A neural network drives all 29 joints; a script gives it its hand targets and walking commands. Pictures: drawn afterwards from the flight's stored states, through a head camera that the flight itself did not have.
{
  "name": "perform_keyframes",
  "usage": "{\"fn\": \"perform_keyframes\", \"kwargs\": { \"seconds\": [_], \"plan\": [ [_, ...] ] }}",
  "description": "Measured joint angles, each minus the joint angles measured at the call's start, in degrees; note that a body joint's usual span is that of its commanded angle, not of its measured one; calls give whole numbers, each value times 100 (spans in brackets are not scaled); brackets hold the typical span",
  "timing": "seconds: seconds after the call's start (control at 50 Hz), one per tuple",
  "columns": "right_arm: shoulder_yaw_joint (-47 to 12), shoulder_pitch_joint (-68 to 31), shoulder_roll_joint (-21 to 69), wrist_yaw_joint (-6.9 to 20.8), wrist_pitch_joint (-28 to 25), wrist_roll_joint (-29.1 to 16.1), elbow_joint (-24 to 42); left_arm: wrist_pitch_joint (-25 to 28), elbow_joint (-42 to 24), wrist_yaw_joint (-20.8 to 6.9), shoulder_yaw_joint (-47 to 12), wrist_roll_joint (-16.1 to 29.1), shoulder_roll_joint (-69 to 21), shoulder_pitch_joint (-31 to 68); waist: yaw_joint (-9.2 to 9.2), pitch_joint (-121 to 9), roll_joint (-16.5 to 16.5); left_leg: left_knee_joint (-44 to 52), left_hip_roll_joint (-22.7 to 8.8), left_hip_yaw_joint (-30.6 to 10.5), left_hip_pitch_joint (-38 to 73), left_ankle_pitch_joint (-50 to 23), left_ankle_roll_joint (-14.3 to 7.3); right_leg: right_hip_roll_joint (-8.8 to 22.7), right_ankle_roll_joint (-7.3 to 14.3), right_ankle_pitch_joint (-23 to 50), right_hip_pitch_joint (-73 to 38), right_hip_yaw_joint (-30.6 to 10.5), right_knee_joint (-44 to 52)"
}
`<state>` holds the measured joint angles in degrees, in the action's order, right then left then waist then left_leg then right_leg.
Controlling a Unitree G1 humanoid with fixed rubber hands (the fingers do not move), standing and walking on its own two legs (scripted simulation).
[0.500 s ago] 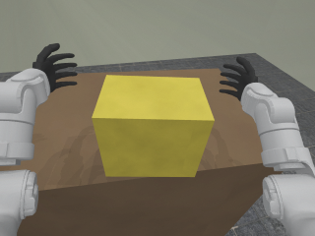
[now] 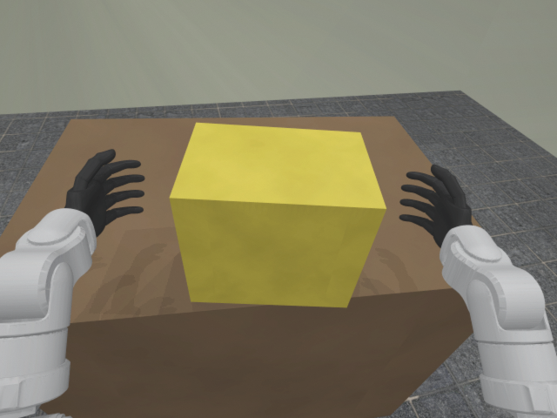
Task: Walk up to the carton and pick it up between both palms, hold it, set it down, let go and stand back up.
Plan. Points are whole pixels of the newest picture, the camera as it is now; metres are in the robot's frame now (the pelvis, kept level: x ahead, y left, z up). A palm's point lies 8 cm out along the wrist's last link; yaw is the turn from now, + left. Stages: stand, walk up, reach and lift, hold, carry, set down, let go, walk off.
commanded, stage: set down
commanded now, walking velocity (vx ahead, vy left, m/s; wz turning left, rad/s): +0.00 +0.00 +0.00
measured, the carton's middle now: (274, 218) +0.39 +0.00 +0.11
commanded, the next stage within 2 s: none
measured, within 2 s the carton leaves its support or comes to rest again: neither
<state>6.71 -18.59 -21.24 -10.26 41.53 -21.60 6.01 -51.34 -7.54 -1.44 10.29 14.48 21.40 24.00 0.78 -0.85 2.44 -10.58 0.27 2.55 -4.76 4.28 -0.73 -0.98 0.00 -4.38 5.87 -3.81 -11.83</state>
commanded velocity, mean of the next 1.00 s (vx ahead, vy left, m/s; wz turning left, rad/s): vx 0.00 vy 0.00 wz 0.00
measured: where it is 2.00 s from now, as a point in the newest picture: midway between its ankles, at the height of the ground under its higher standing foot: outside the picture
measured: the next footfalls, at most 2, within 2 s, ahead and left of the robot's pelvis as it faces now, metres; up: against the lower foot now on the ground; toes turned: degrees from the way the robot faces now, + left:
none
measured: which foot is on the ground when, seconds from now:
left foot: down 0.00-1.00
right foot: down 0.00-1.00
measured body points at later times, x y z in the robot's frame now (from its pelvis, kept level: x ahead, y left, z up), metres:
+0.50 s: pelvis +0.01 +0.00 +0.00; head +0.01 +0.01 +0.45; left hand +0.27 +0.22 +0.12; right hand +0.26 -0.22 +0.12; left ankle +0.02 +0.11 -0.75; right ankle +0.02 -0.12 -0.75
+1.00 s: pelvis +0.02 +0.00 +0.00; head +0.02 +0.01 +0.45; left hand +0.21 +0.22 +0.07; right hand +0.21 -0.21 +0.07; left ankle +0.02 +0.11 -0.75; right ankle +0.02 -0.12 -0.75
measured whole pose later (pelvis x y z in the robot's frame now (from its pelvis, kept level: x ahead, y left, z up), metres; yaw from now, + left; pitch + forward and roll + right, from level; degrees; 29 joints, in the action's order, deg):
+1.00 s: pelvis +0.02 +0.00 +0.00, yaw -1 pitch +0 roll +0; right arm 2.2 28.3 -15.8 -7.2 24.7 -17.6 27.6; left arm -28.2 -28.5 -0.6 2.8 13.7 17.0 -24.7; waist -3.5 0.0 1.5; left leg -9.0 0.0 3.7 -3.6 5.1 -0.7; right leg -1.2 0.2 -5.3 5.2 -4.6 -10.8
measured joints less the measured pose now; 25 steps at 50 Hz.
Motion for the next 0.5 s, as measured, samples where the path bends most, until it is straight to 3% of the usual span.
{"fn": "perform_keyframes", "kwargs": {
  "seconds": [0.16,0.5],
  "plan": [
    [-64,827,62,16,-4,-26,675,167,-662,-152,65,-12,-189,-888,-77,123,-85,145,-5,22,216,-20,3,-1,2,23,-212,-17,145],
    [-160,2838,131,152,-489,-5,2185,946,-2142,-87,-200,-44,-466,-2946,-238,228,-58,249,-49,111,294,-4,28,-42,31,32,-261,-92,244]
  ]
}}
